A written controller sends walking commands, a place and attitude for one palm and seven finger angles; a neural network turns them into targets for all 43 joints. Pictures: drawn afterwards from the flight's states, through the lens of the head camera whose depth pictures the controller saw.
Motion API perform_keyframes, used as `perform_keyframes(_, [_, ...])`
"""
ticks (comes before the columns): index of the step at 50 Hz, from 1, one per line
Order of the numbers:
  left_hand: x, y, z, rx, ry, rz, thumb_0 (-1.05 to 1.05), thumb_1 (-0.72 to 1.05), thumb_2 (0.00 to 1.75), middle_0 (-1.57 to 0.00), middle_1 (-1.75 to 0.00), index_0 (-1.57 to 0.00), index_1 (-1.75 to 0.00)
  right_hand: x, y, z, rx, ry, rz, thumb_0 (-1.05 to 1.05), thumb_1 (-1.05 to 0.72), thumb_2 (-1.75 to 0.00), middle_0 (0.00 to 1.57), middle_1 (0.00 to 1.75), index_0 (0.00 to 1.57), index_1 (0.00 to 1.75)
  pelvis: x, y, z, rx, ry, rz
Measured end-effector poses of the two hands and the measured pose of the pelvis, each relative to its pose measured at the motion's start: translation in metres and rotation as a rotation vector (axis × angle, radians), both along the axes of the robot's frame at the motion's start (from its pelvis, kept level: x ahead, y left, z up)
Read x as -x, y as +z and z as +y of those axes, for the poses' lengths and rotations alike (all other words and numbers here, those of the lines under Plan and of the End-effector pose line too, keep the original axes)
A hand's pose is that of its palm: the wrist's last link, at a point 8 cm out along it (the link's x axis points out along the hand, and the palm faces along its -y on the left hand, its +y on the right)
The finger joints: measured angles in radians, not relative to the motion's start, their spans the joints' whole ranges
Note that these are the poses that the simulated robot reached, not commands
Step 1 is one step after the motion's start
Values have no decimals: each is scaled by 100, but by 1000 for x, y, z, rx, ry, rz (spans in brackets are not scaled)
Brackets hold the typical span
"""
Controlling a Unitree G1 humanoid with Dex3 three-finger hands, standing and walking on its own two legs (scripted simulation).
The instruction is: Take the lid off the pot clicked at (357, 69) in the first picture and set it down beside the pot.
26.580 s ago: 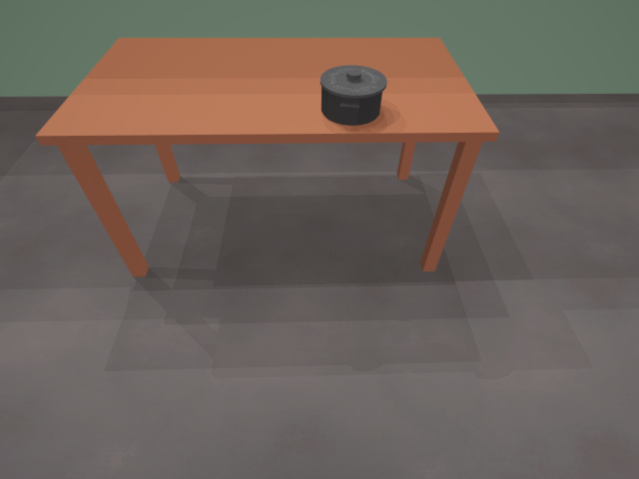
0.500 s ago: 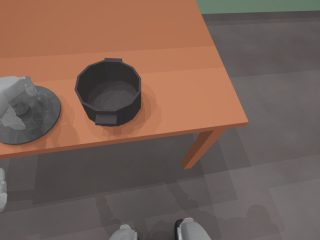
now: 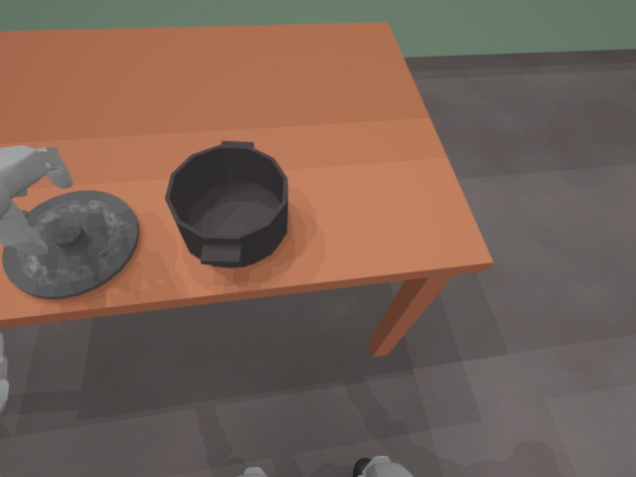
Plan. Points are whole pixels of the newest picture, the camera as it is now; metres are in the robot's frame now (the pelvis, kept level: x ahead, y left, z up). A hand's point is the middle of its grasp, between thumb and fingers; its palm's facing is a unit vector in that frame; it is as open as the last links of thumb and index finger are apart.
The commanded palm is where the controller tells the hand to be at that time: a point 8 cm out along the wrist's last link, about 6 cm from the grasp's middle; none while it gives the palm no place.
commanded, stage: raise the empty hand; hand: left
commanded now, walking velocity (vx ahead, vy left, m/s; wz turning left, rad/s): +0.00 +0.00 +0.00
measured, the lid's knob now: (67, 234) +0.46 +0.36 -0.05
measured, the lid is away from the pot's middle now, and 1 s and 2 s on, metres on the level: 0.24 0.24 0.24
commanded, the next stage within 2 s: draw the hand back to the body in 0.72 s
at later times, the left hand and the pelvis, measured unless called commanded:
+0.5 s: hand (0, 177) +0.44 +0.35 +0.10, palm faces -0.41 -0.13 -0.90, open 11.0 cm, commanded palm +0.46 +0.35 +0.16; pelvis +0.01 +0.00 +0.01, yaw +0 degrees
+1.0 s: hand out of the picture +0.43 +0.34 +0.12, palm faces -0.38 -0.11 -0.92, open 11.0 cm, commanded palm +0.42 +0.34 +0.18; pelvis +0.02 +0.00 +0.02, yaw +1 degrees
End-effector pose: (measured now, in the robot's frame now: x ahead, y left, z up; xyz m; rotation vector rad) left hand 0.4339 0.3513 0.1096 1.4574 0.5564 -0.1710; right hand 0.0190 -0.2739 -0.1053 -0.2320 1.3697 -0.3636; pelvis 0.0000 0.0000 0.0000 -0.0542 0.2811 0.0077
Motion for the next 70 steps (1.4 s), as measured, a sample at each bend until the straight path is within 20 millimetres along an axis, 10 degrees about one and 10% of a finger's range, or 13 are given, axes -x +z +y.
perform_keyframes(46, [-4,69,-5,-5,-14,-51,0,5,52,-32,-94,-33,-93,-63,15,6,-39,65,-121,0,-91,-90,20,30,21,30,-18,21,0,-16,18,-85])
perform_keyframes(66, [52,69,-9,-10,-13,-98,0,5,52,-32,-94,-33,-93,-107,20,16,-105,154,-242,1,-91,-90,20,30,20,30,-14,26,-5,-26,38,-158])
perform_keyframes(70, [64,72,-18,558,136,-484,1,5,52,-32,-94,-33,-93,-117,27,22,-94,202,-321,1,-91,-90,20,30,20,30,-12,27,-8,-33,35,-213])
